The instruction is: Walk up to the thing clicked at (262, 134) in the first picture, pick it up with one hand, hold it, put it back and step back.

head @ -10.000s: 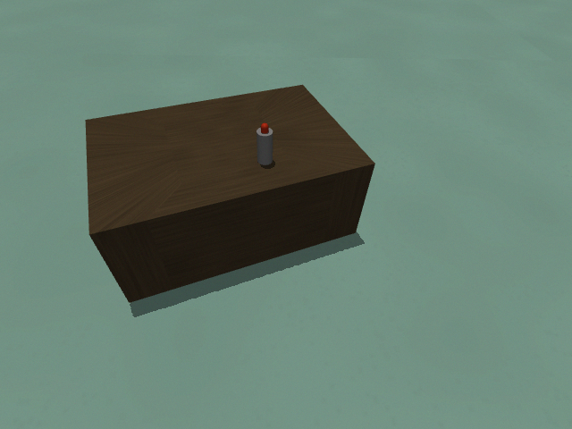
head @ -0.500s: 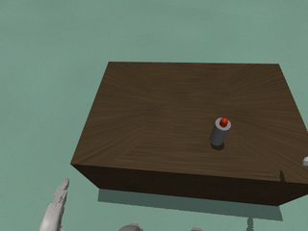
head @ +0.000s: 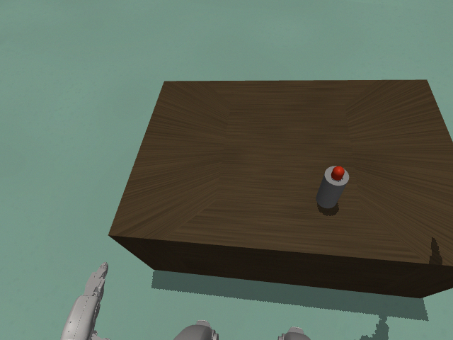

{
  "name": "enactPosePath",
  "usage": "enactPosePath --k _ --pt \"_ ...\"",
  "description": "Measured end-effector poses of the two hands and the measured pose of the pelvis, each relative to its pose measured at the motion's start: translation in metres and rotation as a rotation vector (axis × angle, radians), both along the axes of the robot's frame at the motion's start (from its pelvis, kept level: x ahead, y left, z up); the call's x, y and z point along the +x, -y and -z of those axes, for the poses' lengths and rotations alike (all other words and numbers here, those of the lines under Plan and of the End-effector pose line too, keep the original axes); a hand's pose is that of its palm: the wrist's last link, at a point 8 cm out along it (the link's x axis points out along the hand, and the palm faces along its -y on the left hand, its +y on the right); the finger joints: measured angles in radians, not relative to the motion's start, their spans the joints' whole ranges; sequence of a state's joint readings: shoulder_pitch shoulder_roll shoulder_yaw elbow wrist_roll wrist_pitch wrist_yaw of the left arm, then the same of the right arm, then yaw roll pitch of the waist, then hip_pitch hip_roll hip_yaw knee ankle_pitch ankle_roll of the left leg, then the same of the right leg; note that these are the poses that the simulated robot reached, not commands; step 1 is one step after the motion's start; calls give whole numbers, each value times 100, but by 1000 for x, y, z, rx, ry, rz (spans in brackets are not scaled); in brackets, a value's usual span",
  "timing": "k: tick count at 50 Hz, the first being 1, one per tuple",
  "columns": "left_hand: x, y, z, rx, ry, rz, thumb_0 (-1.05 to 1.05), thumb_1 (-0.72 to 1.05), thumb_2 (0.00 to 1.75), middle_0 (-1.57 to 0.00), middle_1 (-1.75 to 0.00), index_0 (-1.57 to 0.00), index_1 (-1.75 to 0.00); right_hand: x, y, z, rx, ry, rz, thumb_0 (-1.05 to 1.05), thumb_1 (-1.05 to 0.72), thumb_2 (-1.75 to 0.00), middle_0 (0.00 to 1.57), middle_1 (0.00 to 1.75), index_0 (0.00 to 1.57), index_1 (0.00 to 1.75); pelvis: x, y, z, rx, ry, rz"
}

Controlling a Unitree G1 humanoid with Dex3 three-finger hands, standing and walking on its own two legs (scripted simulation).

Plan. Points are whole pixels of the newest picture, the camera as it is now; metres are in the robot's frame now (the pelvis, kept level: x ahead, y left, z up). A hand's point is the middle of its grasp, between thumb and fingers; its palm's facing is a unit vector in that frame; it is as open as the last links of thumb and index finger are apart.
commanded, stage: go down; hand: right
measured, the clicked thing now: (332, 185) +0.54 -0.20 -0.21
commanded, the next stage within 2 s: approach in 0.14 s
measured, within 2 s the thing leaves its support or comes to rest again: neither
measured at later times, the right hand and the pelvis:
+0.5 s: hand out of the picture +0.43 -0.37 +0.03, palm faces +0.22 +0.98 +0.00, open 17.7 cm; pelvis -0.01 +0.00 -0.02, yaw +0 degrees
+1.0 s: hand (371, 208) +0.47 -0.28 -0.19, palm faces +0.17 +0.98 +0.04, open 17.7 cm; pelvis -0.05 -0.01 -0.14, yaw +5 degrees
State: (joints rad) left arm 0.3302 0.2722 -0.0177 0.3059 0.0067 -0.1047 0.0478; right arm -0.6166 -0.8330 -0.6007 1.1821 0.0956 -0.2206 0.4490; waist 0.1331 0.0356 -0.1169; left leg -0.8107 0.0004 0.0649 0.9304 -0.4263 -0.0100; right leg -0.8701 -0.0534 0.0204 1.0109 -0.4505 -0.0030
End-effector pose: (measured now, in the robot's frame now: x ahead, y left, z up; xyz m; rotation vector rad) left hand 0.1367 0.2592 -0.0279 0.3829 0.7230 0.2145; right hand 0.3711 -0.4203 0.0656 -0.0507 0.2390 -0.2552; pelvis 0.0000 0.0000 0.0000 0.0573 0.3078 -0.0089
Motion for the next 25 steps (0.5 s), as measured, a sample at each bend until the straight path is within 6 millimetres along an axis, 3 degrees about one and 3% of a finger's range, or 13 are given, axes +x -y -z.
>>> enactPosePath --k 12,17,25 --pt "-2 -2 -5 16 -2 -8 -1 -53 5 -6 -5 -6 -5 16 -1 0 39 29 -7 -1 59 -3 5 5 6 5 4 2 1 4 -15 -5" --pt "0 8 1 -1 -10 13 -1 -54 5 -6 -5 -5 -5 19 4 -4 22 68 3 -1 59 -4 4 5 6 5 2 1 4 8 -25 -4" --pt "12 7 5 35 55 47 -1 -54 5 -6 -4 -5 -5 26 -5 33 53 116 -31 -1 59 -4 4 5 6 6 -6 4 22 18 -74 -1"
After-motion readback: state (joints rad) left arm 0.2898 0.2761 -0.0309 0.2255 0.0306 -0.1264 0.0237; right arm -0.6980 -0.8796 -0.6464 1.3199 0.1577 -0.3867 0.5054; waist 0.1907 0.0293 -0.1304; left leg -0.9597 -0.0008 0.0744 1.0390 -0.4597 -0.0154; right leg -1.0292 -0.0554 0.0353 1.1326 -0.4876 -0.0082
